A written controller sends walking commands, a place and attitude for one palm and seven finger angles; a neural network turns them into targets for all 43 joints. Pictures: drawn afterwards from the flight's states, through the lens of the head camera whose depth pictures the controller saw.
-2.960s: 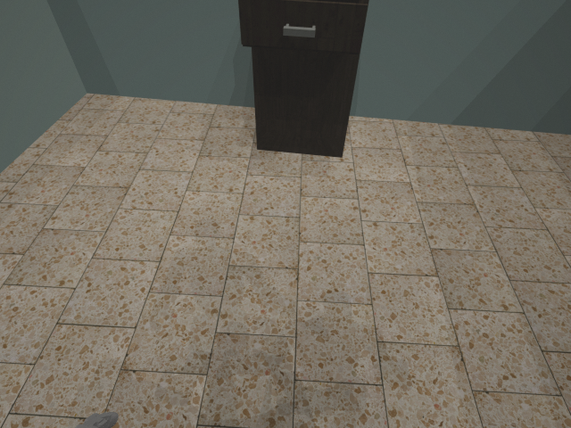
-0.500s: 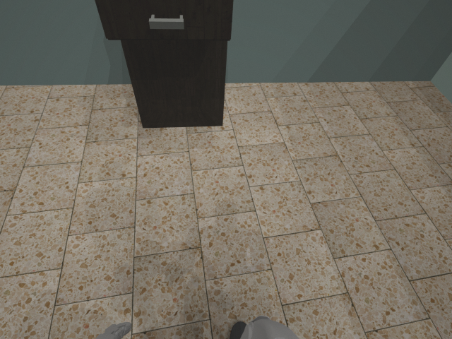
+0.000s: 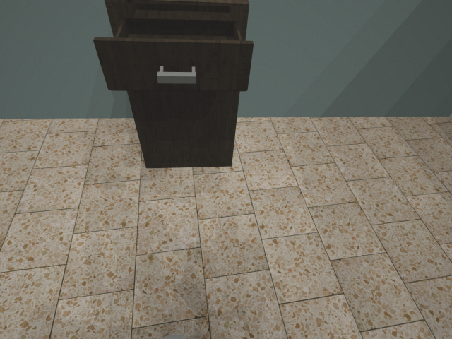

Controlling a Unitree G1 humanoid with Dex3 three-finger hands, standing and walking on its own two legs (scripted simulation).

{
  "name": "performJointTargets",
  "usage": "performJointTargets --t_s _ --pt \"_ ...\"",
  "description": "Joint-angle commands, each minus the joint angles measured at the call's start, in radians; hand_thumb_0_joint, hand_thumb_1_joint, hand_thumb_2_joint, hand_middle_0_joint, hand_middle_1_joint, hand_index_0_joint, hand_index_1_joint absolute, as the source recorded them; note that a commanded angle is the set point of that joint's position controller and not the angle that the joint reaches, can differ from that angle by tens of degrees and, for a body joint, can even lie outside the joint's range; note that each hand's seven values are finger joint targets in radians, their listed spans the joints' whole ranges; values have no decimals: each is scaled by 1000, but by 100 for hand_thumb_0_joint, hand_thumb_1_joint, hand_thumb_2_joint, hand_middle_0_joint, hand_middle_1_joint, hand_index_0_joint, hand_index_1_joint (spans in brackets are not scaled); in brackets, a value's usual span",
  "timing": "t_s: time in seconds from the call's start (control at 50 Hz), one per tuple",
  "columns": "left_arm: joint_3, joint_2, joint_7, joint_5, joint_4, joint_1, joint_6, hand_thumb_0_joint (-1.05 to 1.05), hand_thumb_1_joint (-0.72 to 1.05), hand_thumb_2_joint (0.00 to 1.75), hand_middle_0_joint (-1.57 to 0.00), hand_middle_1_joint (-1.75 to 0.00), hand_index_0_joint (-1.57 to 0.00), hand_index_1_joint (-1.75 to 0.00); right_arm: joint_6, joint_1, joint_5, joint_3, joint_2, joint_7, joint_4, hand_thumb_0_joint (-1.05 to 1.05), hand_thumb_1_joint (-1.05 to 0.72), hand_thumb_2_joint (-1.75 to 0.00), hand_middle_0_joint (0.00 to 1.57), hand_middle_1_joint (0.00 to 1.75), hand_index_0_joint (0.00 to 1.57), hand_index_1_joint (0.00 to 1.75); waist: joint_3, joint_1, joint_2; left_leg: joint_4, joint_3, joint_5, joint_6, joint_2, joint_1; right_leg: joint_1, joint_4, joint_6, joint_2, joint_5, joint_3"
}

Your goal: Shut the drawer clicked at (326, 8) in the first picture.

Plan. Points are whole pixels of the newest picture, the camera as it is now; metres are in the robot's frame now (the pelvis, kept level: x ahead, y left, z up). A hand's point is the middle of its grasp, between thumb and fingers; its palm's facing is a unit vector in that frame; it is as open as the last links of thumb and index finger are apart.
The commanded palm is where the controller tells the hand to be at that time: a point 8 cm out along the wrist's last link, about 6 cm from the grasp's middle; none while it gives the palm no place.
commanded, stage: walk to a spot facing it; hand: left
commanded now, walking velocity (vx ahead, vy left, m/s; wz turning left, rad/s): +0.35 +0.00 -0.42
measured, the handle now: (177, 73) +0.80 +0.24 +0.03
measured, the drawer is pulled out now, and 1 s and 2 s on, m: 0.29 0.29 0.29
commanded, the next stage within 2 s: turn to face it in 0.38 s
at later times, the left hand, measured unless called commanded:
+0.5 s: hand (192, 245) +0.35 +0.12 -0.15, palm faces -0.28 -0.93 -0.25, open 7.4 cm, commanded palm none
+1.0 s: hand (196, 243) +0.36 +0.11 -0.18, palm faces +0.00 -0.99 -0.16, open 7.3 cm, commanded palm none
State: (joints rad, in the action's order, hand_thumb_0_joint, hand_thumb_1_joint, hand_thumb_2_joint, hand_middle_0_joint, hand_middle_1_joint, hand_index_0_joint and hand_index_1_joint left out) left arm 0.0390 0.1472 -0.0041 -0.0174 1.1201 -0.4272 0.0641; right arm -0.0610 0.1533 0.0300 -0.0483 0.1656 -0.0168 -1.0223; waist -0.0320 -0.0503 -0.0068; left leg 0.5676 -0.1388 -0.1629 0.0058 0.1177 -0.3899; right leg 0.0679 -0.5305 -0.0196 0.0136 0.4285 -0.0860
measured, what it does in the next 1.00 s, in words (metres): walks ahead: right foot, then left foot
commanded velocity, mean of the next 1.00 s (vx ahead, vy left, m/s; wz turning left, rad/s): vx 0.12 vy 0.00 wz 0.05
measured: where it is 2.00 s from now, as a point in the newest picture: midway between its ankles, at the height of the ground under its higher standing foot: (245, 337)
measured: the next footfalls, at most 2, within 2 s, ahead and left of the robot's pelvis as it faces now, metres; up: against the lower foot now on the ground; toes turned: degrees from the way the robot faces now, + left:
right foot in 0.50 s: +0.30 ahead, -0.18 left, +0.00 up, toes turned -25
left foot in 0.98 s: +0.33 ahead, +0.03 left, +0.00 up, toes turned +6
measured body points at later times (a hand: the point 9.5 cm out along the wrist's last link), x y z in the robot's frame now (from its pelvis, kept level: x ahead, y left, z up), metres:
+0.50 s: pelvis +0.18 -0.05 -0.01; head +0.21 -0.08 +0.44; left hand +0.36 +0.16 -0.13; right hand +0.05 -0.24 -0.17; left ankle +0.09 +0.12 -0.72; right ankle +0.26 -0.16 -0.73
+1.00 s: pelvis +0.27 -0.06 +0.00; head +0.29 -0.04 +0.44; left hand +0.36 +0.16 -0.16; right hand +0.30 -0.31 -0.14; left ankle +0.29 +0.03 -0.73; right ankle +0.26 -0.16 -0.72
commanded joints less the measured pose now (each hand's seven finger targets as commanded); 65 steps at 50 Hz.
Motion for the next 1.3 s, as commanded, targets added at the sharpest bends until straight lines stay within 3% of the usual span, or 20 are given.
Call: performJointTargets --t_s 0.0,0.06,0.14,0.36,0.4,0.44,0.46,0.48,0.5,0.56,0.62,0.86,0.92,0.94,0.96,0.98,1.0,1.06,1.12,1.28 --pt "24 97 7 1 -95 48 15 0 90 90 -20 -30 -20 -30 -12 423 1 -49 244 31 -63 0 -90 -90 20 30 20 30 151 179 242 -283 499 34 -193 408 587 552 -703 -27 -31 136 61" --pt "34 69 -7 -10 -87 116 -12 0 90 90 -20 -30 -20 -30 -18 223 -1 -17 111 35 -16 0 -90 -90 20 30 20 30 -63 104 120 -368 288 -115 -123 319 273 568 -753 -13 -133 -58 87" --pt "41 17 -16 -18 -92 57 -58 0 90 90 -20 -30 -20 -30 -32 181 -3 -20 68 43 1 0 -90 -90 20 30 20 30 -59 36 113 -393 58 -53 -98 254 171 524 -685 14 -151 -180 66" --pt "46 49 -41 -12 -231 308 -67 0 90 90 -20 -30 -20 -30 -9 239 2 -42 147 33 -2 0 -90 -90 20 30 20 30 -98 83 131 -302 -138 164 -97 266 350 519 -203 20 -127 -230 -45" --pt "51 74 -40 -12 -231 274 -58 0 90 90 -20 -30 -20 -30 -2 232 3 -51 170 31 9 0 -90 -90 20 30 20 30 -55 62 119 -181 -171 327 -82 268 375 417 -148 -4 -81 -184 -81" --pt "67 132 -34 -16 -178 75 -39 0 90 90 -20 -30 -20 -30 2 198 -4 -50 188 25 31 0 -90 -90 20 30 20 30 67 -47 46 153 -225 476 -35 221 291 101 -37 -36 -10 -245 -121" --pt "93 251 -23 -21 -154 -27 -20 0 90 90 -20 -30 -20 -30 5 241 -16 -36 136 13 47 0 -90 -90 20 30 20 30 190 -84 -184 473 -230 119 15 132 29 -194 31 -94 -205 -358 135" --pt "106 349 -7 0 -137 -87 -14 0 90 90 -20 -30 -20 -30 5 247 -24 -16 71 18 75 0 -90 -90 20 30 20 30 303 -66 -361 774 -96 -446 55 -30 -189 -310 127 -192 -454 -692 542" --pt "100 333 9 13 -144 -60 -21 0 90 90 -20 -30 -20 -30 17 204 -31 -22 94 30 73 0 -90 -90 20 30 20 30 296 -61 -221 827 69 -435 28 -7 -177 -247 166 -213 -459 -770 474" --pt "48 200 20 8 -180 171 -20 0 90 90 -20 -30 -20 -30 42 217 -15 -10 62 34 12 0 -90 -90 20 30 20 30 103 41 -85 784 115 -228 25 49 -101 100 212 -144 -367 -638 227" --pt "25 148 25 -1 -182 258 -12 0 90 90 -20 -30 -20 -30 71 316 -11 -2 33 35 -36 0 -90 -90 20 30 20 30 69 114 -73 637 132 -149 30 28 -26 217 243 -95 -312 -615 33" --pt "52 183 39 -11 -189 214 -59 0 90 90 -20 -30 -20 -30 93 90 -11 -10 48 11 86 0 -90 -90 20 30 20 30 -6 31 -83 243 28 -256 33 1 -53 117 206 -128 -417 -400 -38" --pt "59 189 36 -4 -194 220 -69 0 90 90 -20 -30 -20 -30 91 141 -7 -17 74 10 95 0 -90 -90 20 30 20 30 31 64 -34 54 22 -137 15 -15 84 144 56 -70 -388 -367 -94" --pt "57 175 32 4 -203 219 -76 0 90 90 -20 -30 -20 -30 84 195 -4 -26 112 9 87 0 -90 -90 20 30 20 30 56 91 83 -81 110 19 -16 18 167 204 -86 -16 -322 -302 -141" --pt "50 121 25 14 -238 210 -82 0 90 90 -20 -30 -20 -30 75 230 3 -45 206 16 94 0 -90 -90 20 30 20 30 57 101 340 -206 432 294 -130 227 249 398 -286 72 -178 7 -177" --pt "37 116 26 7 -280 288 -86 0 90 90 -20 -30 -20 -30 76 260 1 -52 254 27 88 0 -90 -90 20 30 20 30 53 133 335 -255 566 479 -244 334 263 494 -487 88 -105 265 -65" --pt "42 123 23 4 -292 310 -87 0 90 90 -20 -30 -20 -30 75 244 4 -53 263 34 91 0 -90 -90 20 30 20 30 60 117 196 -250 513 361 -258 323 234 483 -573 71 -122 206 18" --pt "51 131 18 -1 -246 277 -86 0 90 90 -20 -30 -20 -30 61 116 -4 -35 204 44 122 0 -90 -90 20 30 20 30 96 75 148 -220 374 371 -190 195 274 522 -634 84 -121 27 67" --pt "43 129 18 5 -218 238 -89 0 90 90 -20 -30 -20 -30 56 104 -10 -34 204 47 126 0 -90 -90 20 30 20 30 131 71 85 -196 296 483 -180 144 330 481 -549 98 -104 -12 59" --pt "32 123 29 9 -221 224 -97 0 90 90 -20 -30 -20 -30 84 74 -3 -41 221 35 115 0 -90 -90 20 30 20 30 62 77 176 -220 348 290 -185 127 233 317 -257 89 -59 18 37"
